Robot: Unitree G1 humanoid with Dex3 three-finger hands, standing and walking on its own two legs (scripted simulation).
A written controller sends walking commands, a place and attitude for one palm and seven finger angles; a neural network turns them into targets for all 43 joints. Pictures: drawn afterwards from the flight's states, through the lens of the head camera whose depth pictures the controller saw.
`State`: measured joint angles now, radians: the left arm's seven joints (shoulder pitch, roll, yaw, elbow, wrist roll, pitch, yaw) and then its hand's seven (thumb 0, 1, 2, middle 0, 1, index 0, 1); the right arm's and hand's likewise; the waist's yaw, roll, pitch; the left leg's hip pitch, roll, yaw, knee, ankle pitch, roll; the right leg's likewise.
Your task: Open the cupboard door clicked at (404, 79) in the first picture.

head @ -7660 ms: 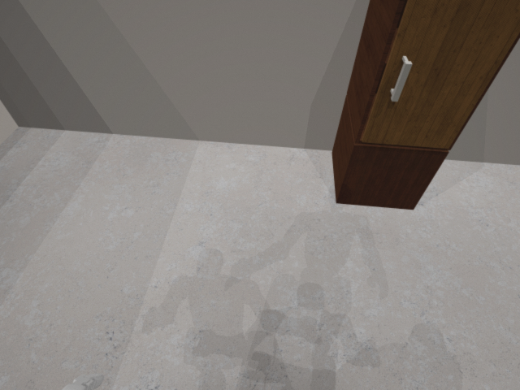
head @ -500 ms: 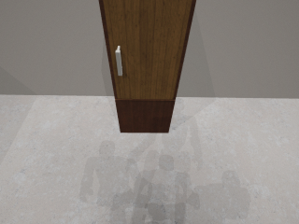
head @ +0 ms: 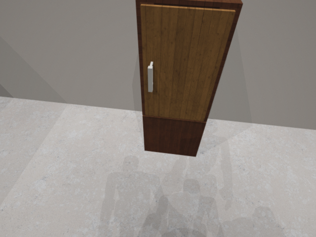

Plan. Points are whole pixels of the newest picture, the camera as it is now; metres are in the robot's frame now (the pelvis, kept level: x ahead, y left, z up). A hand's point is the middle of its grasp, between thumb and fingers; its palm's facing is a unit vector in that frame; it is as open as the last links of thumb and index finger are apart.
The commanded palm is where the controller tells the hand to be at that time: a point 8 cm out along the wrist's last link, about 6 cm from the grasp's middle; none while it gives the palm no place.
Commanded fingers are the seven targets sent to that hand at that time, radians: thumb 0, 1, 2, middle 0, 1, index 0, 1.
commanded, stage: take the last steps up to it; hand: left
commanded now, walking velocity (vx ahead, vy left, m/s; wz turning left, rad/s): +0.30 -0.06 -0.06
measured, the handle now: (151, 77) +0.80 +0.11 -0.05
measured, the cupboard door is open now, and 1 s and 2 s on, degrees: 0 0 0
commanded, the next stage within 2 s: come to a stop and stand still in 0.60 s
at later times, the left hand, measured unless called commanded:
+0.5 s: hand (118, 194) +0.28 +0.16 -0.17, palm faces -0.08 -0.97 -0.22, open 7.4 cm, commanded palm none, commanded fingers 0.00 0.90 0.90 -0.20 -0.30 -0.20 -0.30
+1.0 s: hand (129, 196) +0.28 +0.13 -0.19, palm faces +0.05 -0.98 -0.17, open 7.3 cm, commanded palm none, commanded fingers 0.00 0.90 0.90 -0.20 -0.30 -0.20 -0.30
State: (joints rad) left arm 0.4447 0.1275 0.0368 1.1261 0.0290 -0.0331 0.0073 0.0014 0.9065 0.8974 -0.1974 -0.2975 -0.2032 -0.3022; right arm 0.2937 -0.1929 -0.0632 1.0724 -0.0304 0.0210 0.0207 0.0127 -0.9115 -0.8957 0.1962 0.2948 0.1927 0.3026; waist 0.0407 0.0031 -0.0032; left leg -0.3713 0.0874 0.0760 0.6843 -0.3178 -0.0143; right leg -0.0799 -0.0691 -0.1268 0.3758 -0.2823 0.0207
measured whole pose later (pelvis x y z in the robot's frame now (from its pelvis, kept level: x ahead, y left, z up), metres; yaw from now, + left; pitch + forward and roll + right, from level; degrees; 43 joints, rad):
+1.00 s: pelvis +0.27 -0.04 -0.01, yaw -3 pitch -2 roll +0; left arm 0.25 0.16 0.03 1.07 0.00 0.03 0.03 0.00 0.91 0.90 -0.20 -0.30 -0.20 -0.30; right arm 0.12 -0.14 -0.02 1.02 -0.02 0.01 -0.03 0.01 -0.91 -0.90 0.20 0.29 0.19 0.30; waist 0.05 -0.03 0.08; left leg -0.30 0.03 0.10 0.52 -0.19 0.03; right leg -0.25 -0.03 -0.10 0.69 -0.44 0.00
